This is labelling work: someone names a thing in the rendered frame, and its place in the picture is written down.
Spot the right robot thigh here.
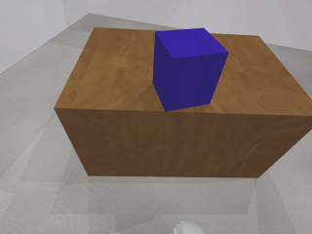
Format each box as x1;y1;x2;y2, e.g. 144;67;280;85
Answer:
173;221;205;234

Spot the carton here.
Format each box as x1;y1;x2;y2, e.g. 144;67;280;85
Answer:
152;27;229;112

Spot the pedestal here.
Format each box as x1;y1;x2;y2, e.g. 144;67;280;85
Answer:
54;27;312;178

